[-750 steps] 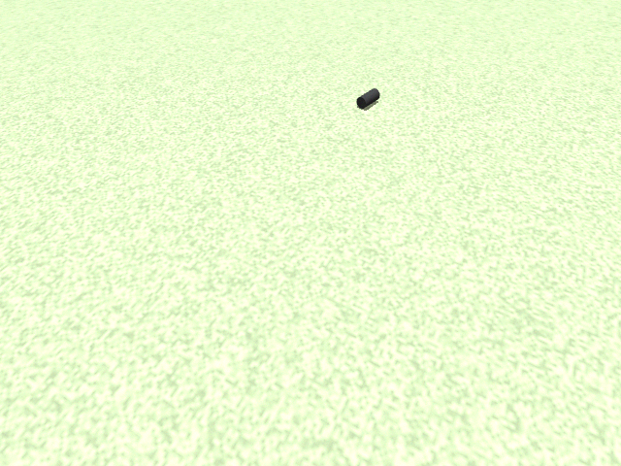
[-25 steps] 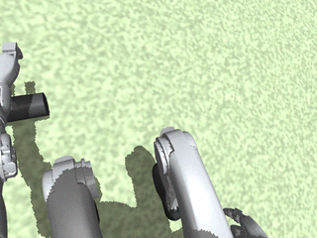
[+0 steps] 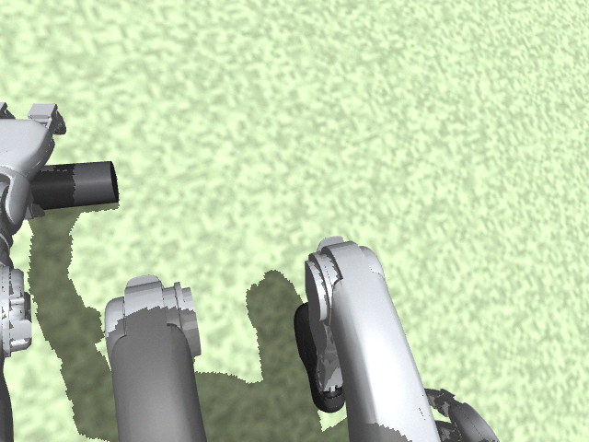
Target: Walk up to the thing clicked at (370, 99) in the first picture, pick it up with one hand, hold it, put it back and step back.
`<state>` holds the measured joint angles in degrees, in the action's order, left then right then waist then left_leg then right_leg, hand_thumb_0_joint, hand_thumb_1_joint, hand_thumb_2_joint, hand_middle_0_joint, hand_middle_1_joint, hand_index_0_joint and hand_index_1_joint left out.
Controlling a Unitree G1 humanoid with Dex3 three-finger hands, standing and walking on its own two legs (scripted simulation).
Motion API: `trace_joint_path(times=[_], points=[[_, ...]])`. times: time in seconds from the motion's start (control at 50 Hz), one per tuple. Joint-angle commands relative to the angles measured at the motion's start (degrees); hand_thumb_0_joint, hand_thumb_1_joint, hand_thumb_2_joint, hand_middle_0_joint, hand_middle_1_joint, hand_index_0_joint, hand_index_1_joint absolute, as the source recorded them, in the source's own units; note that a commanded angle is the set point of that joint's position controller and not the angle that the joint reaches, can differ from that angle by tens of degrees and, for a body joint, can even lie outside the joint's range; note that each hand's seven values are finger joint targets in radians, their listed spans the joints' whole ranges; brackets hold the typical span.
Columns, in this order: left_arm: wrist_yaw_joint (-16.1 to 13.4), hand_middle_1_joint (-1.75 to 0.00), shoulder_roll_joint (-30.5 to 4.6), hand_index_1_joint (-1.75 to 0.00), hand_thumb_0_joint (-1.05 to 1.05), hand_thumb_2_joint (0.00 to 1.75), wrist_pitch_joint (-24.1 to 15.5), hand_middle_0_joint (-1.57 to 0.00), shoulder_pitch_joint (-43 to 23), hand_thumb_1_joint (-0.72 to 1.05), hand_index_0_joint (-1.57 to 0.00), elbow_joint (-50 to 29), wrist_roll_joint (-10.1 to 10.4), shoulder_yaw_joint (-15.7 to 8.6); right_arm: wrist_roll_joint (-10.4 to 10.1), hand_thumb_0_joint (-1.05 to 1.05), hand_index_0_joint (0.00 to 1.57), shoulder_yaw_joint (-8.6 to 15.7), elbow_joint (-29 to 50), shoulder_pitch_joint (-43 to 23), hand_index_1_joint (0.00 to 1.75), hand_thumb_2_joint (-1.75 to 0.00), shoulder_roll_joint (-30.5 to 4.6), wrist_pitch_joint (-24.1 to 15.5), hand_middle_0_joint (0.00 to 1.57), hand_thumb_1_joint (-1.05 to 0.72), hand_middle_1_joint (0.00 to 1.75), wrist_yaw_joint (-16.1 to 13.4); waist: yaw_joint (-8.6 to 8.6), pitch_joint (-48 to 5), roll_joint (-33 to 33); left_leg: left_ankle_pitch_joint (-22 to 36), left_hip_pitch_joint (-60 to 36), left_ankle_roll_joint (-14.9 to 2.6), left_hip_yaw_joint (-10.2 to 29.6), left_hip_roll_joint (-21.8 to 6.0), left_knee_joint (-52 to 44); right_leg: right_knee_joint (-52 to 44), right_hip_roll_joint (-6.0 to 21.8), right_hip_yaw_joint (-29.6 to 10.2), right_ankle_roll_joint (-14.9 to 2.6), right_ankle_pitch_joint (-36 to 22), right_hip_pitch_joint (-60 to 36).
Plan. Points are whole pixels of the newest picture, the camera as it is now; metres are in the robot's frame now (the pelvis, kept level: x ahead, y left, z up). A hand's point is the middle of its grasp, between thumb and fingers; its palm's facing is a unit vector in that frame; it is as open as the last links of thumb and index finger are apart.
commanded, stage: close in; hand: left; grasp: from above
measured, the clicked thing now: (68, 185) +0.50 +0.27 -0.29
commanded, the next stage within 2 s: rest palm in 0.08 s
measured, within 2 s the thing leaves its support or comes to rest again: neither
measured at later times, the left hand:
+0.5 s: hand (54, 183) +0.48 +0.27 -0.22, palm faces -0.50 -0.08 -0.86, open 13.4 cm
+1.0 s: hand (61, 187) +0.48 +0.27 -0.26, palm faces -0.47 -0.11 -0.87, open 13.0 cm
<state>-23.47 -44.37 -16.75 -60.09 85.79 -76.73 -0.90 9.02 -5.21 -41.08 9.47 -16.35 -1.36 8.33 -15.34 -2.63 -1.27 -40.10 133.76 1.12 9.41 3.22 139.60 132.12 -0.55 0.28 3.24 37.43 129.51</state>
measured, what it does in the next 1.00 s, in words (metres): stands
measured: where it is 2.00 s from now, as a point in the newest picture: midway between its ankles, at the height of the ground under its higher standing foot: (252, 401)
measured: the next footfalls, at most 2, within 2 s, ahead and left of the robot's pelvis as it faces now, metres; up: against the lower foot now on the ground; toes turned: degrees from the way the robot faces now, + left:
none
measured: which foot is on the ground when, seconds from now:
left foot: down 0.00-1.00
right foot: down 0.00-1.00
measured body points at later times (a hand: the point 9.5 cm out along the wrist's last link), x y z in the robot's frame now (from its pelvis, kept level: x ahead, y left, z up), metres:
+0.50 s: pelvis +0.00 +0.00 -0.01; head +0.26 +0.09 +0.34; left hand +0.50 +0.27 -0.17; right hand +0.01 -0.26 -0.09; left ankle +0.07 +0.12 -0.29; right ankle +0.11 -0.15 -0.29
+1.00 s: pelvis +0.01 +0.01 -0.03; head +0.28 +0.11 +0.31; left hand +0.50 +0.28 -0.21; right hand +0.03 -0.26 -0.09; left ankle +0.07 +0.12 -0.29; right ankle +0.11 -0.15 -0.29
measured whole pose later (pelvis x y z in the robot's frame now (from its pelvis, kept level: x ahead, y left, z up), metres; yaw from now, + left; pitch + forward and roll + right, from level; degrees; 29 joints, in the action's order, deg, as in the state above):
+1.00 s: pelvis +0.01 +0.01 -0.03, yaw -5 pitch +31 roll -14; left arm -32.2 -53.7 -13.2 -62.7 99.2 -78.7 -8.1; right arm 14.6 -12.3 -38.2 8.0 -18.1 -9.1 14.0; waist -22.3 5.5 -4.4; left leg -43.1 135.7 0.3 12.8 2.4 146.8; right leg 135.8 -2.2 2.8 4.1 38.0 130.5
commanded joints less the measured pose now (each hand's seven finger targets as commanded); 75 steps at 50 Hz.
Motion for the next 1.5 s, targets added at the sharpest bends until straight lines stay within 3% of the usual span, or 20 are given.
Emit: trace_joint_path(times=[0.0,0.14,0.3,0.36,0.44,0.46,0.52,0.62,0.66,0.72,0.82,0.86,1.02,1.06,1.08,1.1,1.18,1.38,1.44,1.48], points=[[-4.4,-1.12,-10.2,-1.07,0.00,0.97,2.3,-0.10,-22.8,-0.40,-0.14,-1.4,-0.4,-1.2,0.4,0.00,0.20,4.3,-0.7,13.3,0.30,-0.89,-15.6,-0.6,0.20,-0.90,0.30,-1.1,-4.17,-35.2,22.2,9.5,-32.1,-1.56,-5.4,-1.1,-17.5,-10.9,-0.9,9.8,-5.33,-10.6,-13.4],[-2.9,-1.09,-12.1,-1.05,0.00,0.93,5.9,-0.09,-21.3,-0.41,-0.13,1.7,0.3,-1.9,0.1,0.00,0.20,3.2,1.5,11.7,0.30,-0.89,-15.8,-1.2,0.20,-0.90,0.30,-1.0,-4.30,-35.3,21.3,11.1,-30.8,-1.88,-5.3,-1.1,-16.7,-9.9,-0.7,9.3,-5.11,-12.4,-15.2],[-2.4,-1.01,-13.1,-0.99,0.00,0.94,4.1,-0.10,-20.7,-0.44,-0.12,2.8,1.1,-2.3,0.6,0.00,0.20,1.9,2.3,12.3,0.30,-0.90,-16.1,-1.8,0.20,-0.89,0.30,-0.9,-6.47,-33.0,20.2,10.8,-27.6,-2.09,-5.0,-1.2,-14.7,-9.5,-1.1,9.6,-4.91,-12.0,-16.2],[-3.5,-0.98,-16.4,-0.97,0.00,0.93,2.1,-0.13,-22.2,-0.42,-0.14,1.0,0.6,-3.5,1.1,0.00,0.20,1.1,2.3,12.8,0.30,-0.90,-16.6,-2.2,0.20,-0.89,0.30,-0.8,-6.10,-34.4,21.6,10.9,-27.7,-2.02,-5.0,-1.1,-14.2,-9.2,-1.3,9.8,-4.91,-12.0,-17.7],[-5.8,-0.98,-17.0,-0.96,0.00,0.90,0.2,-0.14,-21.3,-0.39,-0.16,2.6,0.0,-4.0,2.1,0.00,0.20,0.4,2.1,13.1,0.30,-0.90,-16.9,-3.1,0.20,-0.89,0.30,-0.4,-6.68,-33.5,22.8,10.2,-28.7,-1.69,-4.5,-1.6,-13.4,-8.5,-1.6,10.7,-4.92,-11.5,-16.5],[-6.3,-0.99,-15.0,-0.96,0.00,0.91,0.3,-0.12,-20.5,-0.40,-0.14,5.6,-0.5,-3.1,2.7,0.00,0.20,0.1,1.7,13.1,0.30,-0.90,-16.8,-3.6,0.20,-0.89,0.30,0.0,-8.03,-30.8,21.4,9.4,-27.9,-1.82,-4.6,-1.7,-12.4,-8.3,-1.8,11.0,-4.74,-11.3,-15.6],[-8.5,-0.99,-19.1,-0.97,0.00,0.93,-0.5,-0.14,-21.0,-0.39,-0.15,1.6,-1.5,-5.1,3.3,0.00,0.20,-0.1,1.9,13.1,0.30,-0.90,-17.6,-4.0,0.20,-0.89,0.30,0.3,-6.63,-34.0,24.7,11.4,-29.9,-1.43,-4.1,-1.8,-12.7,-7.6,-1.8,11.4,-4.80,-12.7,-16.8],[-11.2,-1.01,-17.7,-0.99,0.00,0.95,0.9,-0.14,-20.2,-0.36,-0.16,5.0,-2.3,-4.5,4.3,0.00,0.20,-0.6,1.3,12.4,0.30,-0.90,-18.1,-5.4,0.20,-0.89,0.30,1.8,-7.84,-31.8,25.8,11.8,-29.8,-1.15,-3.7,-2.2,-11.7,-6.1,-2.0,12.2,-4.78,-13.9,-15.4],[-11.7,-1.01,-18.4,-0.99,0.00,0.95,1.7,-0.15,-20.3,-0.37,-0.16,6.4,-2.6,-5.2,4.8,0.00,0.20,-0.7,1.4,11.9,0.30,-0.90,-18.8,-6.0,0.20,-0.89,0.30,2.5,-8.72,-29.9,24.6,10.8,-28.9,-1.36,-3.5,-2.3,-11.2,-6.1,-2.3,12.5,-4.56,-13.2,-15.1],[-12.5,-0.99,-19.7,-0.98,0.00,0.95,2.7,-0.16,-19.4,-0.36,-0.17,4.8,-2.4,-6.2,5.0,0.00,0.20,-0.8,1.8,11.2,0.30,-0.90,-19.1,-6.6,0.20,-0.89,0.30,3.2,-7.21,-32.2,27.0,13.2,-30.7,-0.96,-3.3,-2.3,-11.8,-5.7,-2.4,12.6,-4.76,-14.9,-16.7],[-11.7,-0.98,-19.0,-0.96,0.00,0.91,4.0,-0.13,-18.8,-0.39,-0.15,8.0,-2.0,-6.4,5.0,0.00,0.20,-0.8,1.5,11.8,0.30,-0.90,-19.9,-7.2,0.20,-0.90,0.30,4.2,-9.51,-28.3,25.0,12.9,-27.8,-1.38,-3.3,-2.4,-10.3,-5.3,-2.5,12.6,-4.45,-15.2,-16.5],[-11.6,-0.96,-21.2,-0.95,0.00,0.92,4.0,-0.16,-18.0,-0.37,-0.17,7.2,-1.6,-8.1,5.2,0.00,0.20,-0.8,1.4,11.6,0.30,-0.90,-20.3,-7.3,0.20,-0.90,0.30,4.4,-8.61,-28.9,24.2,13.4,-27.8,-1.41,-2.9,-2.4,-10.1,-5.4,-2.4,12.7,-4.49,-15.4,-17.4],[-10.3,-0.94,-20.0,-0.92,0.00,0.86,2.0,-0.20,-18.1,-0.31,-0.22,6.0,-0.9,-6.3,5.6,0.00,0.20,-1.8,1.9,10.6,0.30,-0.90,-20.0,-7.7,0.20,-0.90,0.30,5.3,-9.71,-30.0,26.3,14.7,-31.2,-0.76,-2.2,-2.9,-9.4,-4.9,-2.6,13.4,-4.22,-16.4,-18.5],[-10.5,-0.96,-19.9,-0.94,0.00,0.89,1.3,-0.21,-18.4,-0.30,-0.22,6.4,-0.9,-5.8,5.6,0.00,0.20,-2.5,1.9,10.3,0.30,-0.90,-19.7,-7.5,0.20,-0.90,0.30,5.4,-10.18,-28.4,24.8,13.1,-28.5,-1.00,-1.9,-2.8,-9.3,-5.3,-2.7,13.7,-4.32,-15.4,-18.6],[-10.9,-0.97,-21.2,-0.95,0.00,0.92,1.0,-0.20,-18.4,-0.32,-0.22,5.1,-0.9,-6.3,5.3,0.00,0.20,-2.4,1.6,10.1,0.30,-0.90,-19.9,-7.4,0.20,-0.90,0.30,5.3,-9.15,-29.5,26.0,13.5,-29.7,-0.82,-1.8,-2.9,-9.8,-5.1,-2.8,13.6,-4.44,-15.5,-18.7],[-11.0,-0.97,-20.4,-0.95,0.00,0.87,1.1,-0.27,-18.3,-0.24,-0.29,6.7,-1.3,-5.9,5.7,0.00,0.20,-2.4,1.8,10.4,0.30,-0.90,-20.4,-7.5,0.20,-0.89,0.30,5.4,-10.15,-27.7,26.2,13.5,-29.4,-0.72,-1.9,-2.9,-9.2,-4.9,-2.6,13.8,-4.39,-15.5,-17.6],[-12.5,-0.93,-21.0,-0.90,0.00,0.82,0.9,-0.38,-17.7,-0.04,-0.41,7.6,-2.0,-6.1,5.9,0.00,0.20,-3.1,2.0,9.9,0.30,-0.90,-20.4,-7.7,0.20,-0.89,0.30,5.9,-9.94,-27.3,25.8,14.5,-30.2,-0.52,-1.2,-3.2,-9.7,-4.4,-2.7,14.2,-4.16,-16.3,-17.5],[-14.3,-0.83,-21.4,-0.78,0.00,0.65,2.1,-0.47,-18.3,0.09,-0.52,11.5,-2.6,-5.2,6.5,0.00,0.20,-4.2,2.2,8.0,0.30,-0.90,-21.7,-9.4,0.20,-0.90,0.30,6.5,-11.25,-23.8,25.7,10.9,-28.0,-0.79,-0.7,-3.3,-9.4,-4.3,-2.6,14.3,-3.88,-14.3,-16.1],[-15.0,-0.80,-24.0,-0.75,0.00,0.63,2.1,-0.50,-19.6,0.12,-0.55,9.4,-2.4,-6.5,6.6,0.00,0.20,-4.7,2.3,8.1,0.30,-0.90,-21.6,-9.4,0.20,-0.90,0.30,6.6,-10.38,-26.7,26.1,11.7,-28.4,-0.78,-0.3,-3.4,-9.9,-4.5,-2.9,14.4,-3.94,-14.8,-18.1],[-14.7,-0.80,-22.1,-0.74,0.00,0.61,2.5,-0.51,-17.8,0.14,-0.56,12.2,-2.2,-5.7,6.6,0.00,0.20,-4.8,2.6,7.5,0.30,-0.90,-21.6,-9.8,0.20,-0.90,0.30,6.8,-11.17,-23.7,25.1,10.1,-27.2,-0.79,-0.3,-3.4,-9.8,-4.3,-2.9,14.5,-3.86,-13.8,-17.1]])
